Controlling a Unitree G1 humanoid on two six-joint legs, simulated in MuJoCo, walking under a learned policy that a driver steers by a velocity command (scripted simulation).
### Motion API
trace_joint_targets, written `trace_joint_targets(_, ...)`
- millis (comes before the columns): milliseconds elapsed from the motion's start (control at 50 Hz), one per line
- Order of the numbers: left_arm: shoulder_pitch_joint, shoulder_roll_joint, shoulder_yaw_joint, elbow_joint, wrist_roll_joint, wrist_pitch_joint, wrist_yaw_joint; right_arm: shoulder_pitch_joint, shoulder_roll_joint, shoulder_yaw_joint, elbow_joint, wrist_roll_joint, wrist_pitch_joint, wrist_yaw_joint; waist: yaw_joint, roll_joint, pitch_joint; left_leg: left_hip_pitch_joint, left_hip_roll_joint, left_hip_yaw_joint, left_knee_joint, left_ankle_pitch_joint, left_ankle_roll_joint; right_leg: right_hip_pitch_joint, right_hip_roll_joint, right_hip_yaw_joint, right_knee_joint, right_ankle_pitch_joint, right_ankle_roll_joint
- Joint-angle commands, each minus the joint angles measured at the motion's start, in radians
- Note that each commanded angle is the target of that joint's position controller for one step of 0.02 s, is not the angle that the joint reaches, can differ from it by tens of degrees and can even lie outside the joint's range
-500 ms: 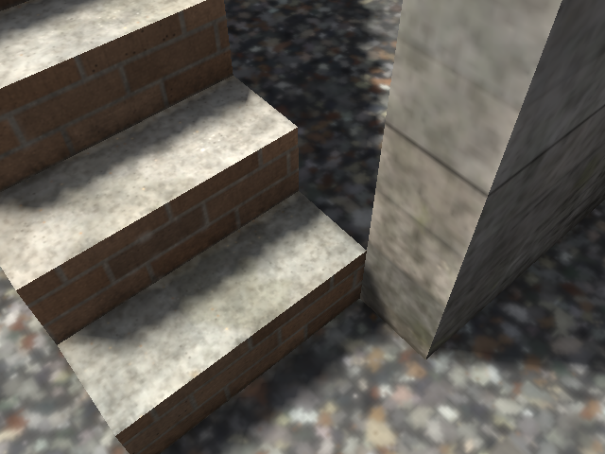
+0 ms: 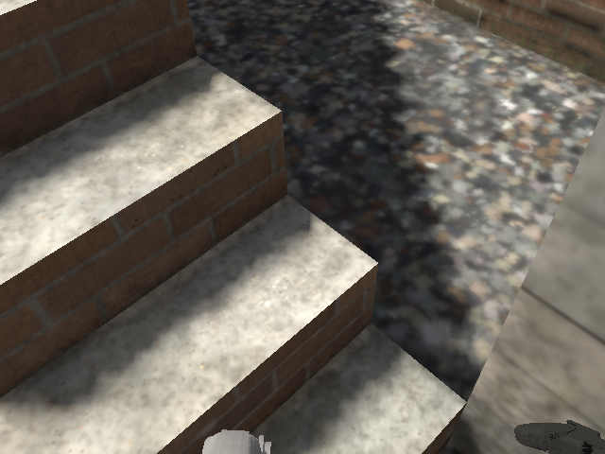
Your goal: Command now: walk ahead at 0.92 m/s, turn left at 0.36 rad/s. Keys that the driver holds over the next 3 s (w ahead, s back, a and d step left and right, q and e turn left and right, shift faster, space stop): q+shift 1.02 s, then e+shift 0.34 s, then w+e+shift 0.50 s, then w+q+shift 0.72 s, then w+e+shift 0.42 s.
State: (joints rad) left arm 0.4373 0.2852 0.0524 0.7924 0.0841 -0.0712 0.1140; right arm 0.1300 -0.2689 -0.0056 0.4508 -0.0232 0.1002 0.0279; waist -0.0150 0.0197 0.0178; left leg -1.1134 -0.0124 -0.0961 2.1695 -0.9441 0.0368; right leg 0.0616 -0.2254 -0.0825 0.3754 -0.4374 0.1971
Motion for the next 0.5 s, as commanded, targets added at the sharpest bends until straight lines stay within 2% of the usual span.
trace_joint_targets(20, 0.063, 0.180, 0.048, 0.001, -0.015, -0.035, -0.083, -0.405, 0.034, 0.048, -0.301, 0.003, -0.067, -0.035, 0.081, -0.341, 0.076, -0.525, 0.097, -0.297, -0.318, -0.399, 0.184, 0.272, -0.249, 0.147, -0.243, 0.103, -0.229)
trace_joint_targets(40, -0.319, 0.239, 0.053, -0.107, -0.090, -0.013, -0.100, -0.083, 0.017, 0.059, -0.193, 0.042, -0.057, -0.012, -0.160, -0.170, 0.023, 0.312, 0.070, 0.013, -0.891, 0.110, 0.166, -0.363, -0.120, -0.093, -0.458, -0.027, -0.247)
trace_joint_targets(60, -0.394, 0.288, 0.070, -0.157, -0.120, 0.013, -0.071, 0.357, -0.116, -0.034, 0.021, 0.042, -0.055, 0.001, -0.285, 0.092, -0.198, 1.125, -0.155, 0.317, -0.841, 0.482, 0.084, -0.708, 0.006, -0.171, -0.216, 0.319, -0.360)
trace_joint_targets(80, -0.379, 0.337, 0.058, -0.162, -0.100, 0.002, -0.065, 0.785, -0.181, -0.091, 0.172, 0.036, -0.038, -0.013, -0.514, 0.157, -0.439, 1.438, -0.274, 0.218, -0.801, 0.426, 0.038, -0.709, -0.052, -0.029, 0.302, 0.939, -0.359)
trace_joint_targets(100, -0.420, 0.184, 0.027, -0.203, -0.109, 0.015, -0.131, 0.630, -0.332, -0.111, 0.134, 0.016, -0.022, -0.067, -0.387, 0.709, -0.481, 1.123, -0.006, -0.693, -1.600, 0.034, 0.063, -0.633, 0.237, 0.104, 0.709, 0.106, -0.251)
trace_joint_targets(120, -0.048, 0.061, 0.022, -0.097, -0.085, 0.000, -0.149, 0.392, -0.359, -0.108, 0.127, 0.050, -0.027, -0.101, -0.134, 0.715, -0.626, 1.195, 0.148, -1.066, -1.857, -0.065, 0.068, -0.576, 0.320, 0.450, 1.082, 0.153, -0.263)
trace_joint_targets(140, -0.023, 0.077, 0.005, -0.065, -0.039, 0.003, -0.181, 0.258, -0.283, -0.095, 0.133, 0.052, -0.016, -0.100, -0.049, 0.603, -0.630, 1.073, 0.069, -0.960, -1.790, -0.203, 0.083, -0.559, 0.286, 0.384, 1.227, 0.259, -0.251)
trace_joint_targets(160, -0.079, 0.078, 0.002, -0.086, -0.019, 0.016, -0.188, 0.213, -0.227, -0.086, 0.205, 0.046, -0.019, -0.108, -0.013, 0.645, -0.456, 0.928, -0.039, -0.800, -1.702, -0.121, 0.110, -0.637, 0.267, 0.317, 1.233, 0.269, -0.257)
trace_joint_targets(180, -0.143, 0.061, -0.009, -0.095, -0.007, 0.016, -0.163, 0.141, -0.157, -0.073, 0.226, 0.040, -0.034, -0.109, 0.017, 0.620, -0.307, 0.840, -0.070, -0.663, -1.573, -0.005, 0.118, -0.745, 0.246, 0.314, 1.220, 0.299, -0.264)
trace_joint_targets(200, -0.209, 0.066, -0.018, -0.085, -0.006, 0.017, -0.142, 0.071, -0.082, -0.055, 0.224, 0.028, -0.060, -0.108, 0.014, 0.556, -0.185, 0.717, -0.064, -0.528, -1.501, 0.268, 0.126, -0.763, 0.241, 0.269, 1.205, 0.308, -0.258)
trace_joint_targets(220, -0.240, 0.087, -0.011, -0.080, -0.011, 0.035, -0.138, 0.027, -0.059, -0.054, 0.215, 0.028, -0.081, -0.103, 0.018, 0.467, -0.155, 0.657, -0.055, -0.521, -1.467, 0.461, 0.165, -0.765, 0.269, 0.237, 1.244, 0.272, -0.244)
trace_joint_targets(240, -0.297, 0.091, -0.012, -0.098, -0.010, 0.047, -0.136, 0.033, -0.055, -0.060, 0.219, 0.030, -0.103, -0.095, 0.014, 0.344, -0.122, 0.645, -0.035, -0.537, -1.442, 0.567, 0.189, -0.807, 0.273, 0.226, 1.257, 0.231, -0.238)
trace_joint_targets(260, -0.383, 0.113, -0.002, -0.131, -0.016, 0.043, -0.142, 0.050, -0.072, -0.068, 0.225, 0.022, -0.120, -0.088, -0.009, 0.270, -0.068, 0.645, 0.002, -0.575, -1.486, 0.707, 0.217, -0.876, 0.289, 0.200, 1.278, 0.150, -0.223)
trace_joint_targets(280, -0.438, 0.080, -0.005, -0.154, -0.022, 0.044, -0.140, 0.075, -0.075, -0.077, 0.250, 0.028, -0.126, -0.089, -0.021, 0.259, -0.072, 0.660, 0.010, -0.601, -1.503, 0.742, 0.257, -0.916, 0.323, 0.175, 1.400, 0.097, -0.219)
trace_joint_targets(300, -0.465, 0.053, -0.016, -0.193, -0.012, 0.042, -0.138, 0.101, -0.074, -0.081, 0.256, 0.024, -0.130, -0.083, -0.015, 0.181, -0.077, 0.705, 0.019, -0.618, -1.533, 0.723, 0.256, -0.982, 0.322, 0.188, 1.433, 0.083, -0.213)
trace_joint_targets(320, -0.492, 0.033, -0.023, -0.214, -0.010, 0.036, -0.134, 0.098, -0.076, -0.083, 0.269, 0.009, -0.131, -0.082, -0.001, 0.146, -0.055, 0.716, 0.039, -0.639, -1.556, 0.645, 0.243, -1.061, 0.319, 0.201, 1.447, 0.087, -0.203)
trace_joint_targets(340, -0.502, 0.010, -0.038, -0.245, -0.006, 0.040, -0.130, 0.109, -0.079, -0.082, 0.282, 0.009, -0.128, -0.078, 0.025, 0.096, -0.028, 0.712, 0.018, -0.593, -1.608, 0.551, 0.208, -1.065, 0.289, 0.205, 1.318, 0.100, -0.188)
trace_joint_targets(360, -0.498, -0.007, -0.046, -0.263, -0.008, 0.050, -0.128, 0.095, -0.064, -0.082, 0.276, 0.017, -0.122, -0.080, 0.045, 0.052, -0.018, 0.665, -0.001, -0.561, -1.637, 0.590, 0.198, -1.015, 0.279, 0.199, 1.234, 0.180, -0.174)
trace_joint_targets(380, -0.450, 0.024, -0.043, -0.268, -0.032, 0.060, -0.130, 0.048, -0.073, -0.080, 0.247, 0.019, -0.104, -0.088, 0.072, 0.026, -0.024, 0.595, -0.014, -0.502, -1.689, 0.726, 0.207, -0.878, 0.298, 0.121, 1.082, 0.215, -0.147)
trace_joint_targets(400, -0.454, 0.016, -0.041, -0.288, -0.053, 0.077, -0.122, 0.014, -0.087, -0.088, 0.230, 0.017, -0.095, -0.105, 0.086, 0.062, -0.045, 0.579, 0.009, -0.499, -1.698, 0.906, 0.205, -0.793, 0.287, 0.118, 1.044, 0.194, -0.138)
trace_joint_targets(420, -0.404, 0.006, -0.041, -0.280, -0.065, 0.093, -0.119, -0.012, -0.104, -0.098, 0.203, 0.010, -0.088, -0.109, 0.101, 0.047, -0.065, 0.523, 0.004, -0.436, -1.729, 0.879, 0.194, -0.670, 0.276, 0.081, 0.974, 0.239, -0.147)
trace_joint_targets(440, -0.355, 0.014, -0.030, -0.288, -0.071, 0.104, -0.105, -0.076, -0.141, -0.111, 0.166, -0.013, -0.097, -0.109, 0.133, 0.088, -0.110, 0.507, 0.047, -0.484, -1.752, 0.903, 0.174, -0.554, 0.248, 0.125, 0.992, 0.271, -0.160)
trace_joint_targets(460, -0.271, 0.036, -0.015, -0.282, -0.070, 0.117, -0.102, -0.176, -0.148, -0.117, 0.133, -0.023, -0.097, -0.113, 0.183, 0.111, -0.161, 0.483, 0.045, -0.470, -1.705, 0.980, 0.154, -0.438, 0.259, 0.145, 1.059, 0.279, -0.158)
trace_joint_targets(480, -0.183, 0.038, -0.013, -0.281, -0.070, 0.129, -0.099, -0.230, -0.156, -0.119, 0.103, -0.025, -0.095, -0.113, 0.240, 0.095, -0.170, 0.442, 0.029, -0.439, -1.690, 0.960, 0.117, -0.319, 0.249, 0.158, 0.951, 0.220, -0.160)
trace_joint_targets(500, -0.094, 0.050, 0.024, -0.294, -0.164, 0.153, -0.108, -0.303, -0.121, -0.075, 0.064, 0.110, -0.076, -0.069, 0.350, 0.033, -0.165, 0.287, -0.012, -0.414, -1.591, 0.932, 0.043, -0.073, 0.221, 0.201, 0.662, 0.189, -0.154)
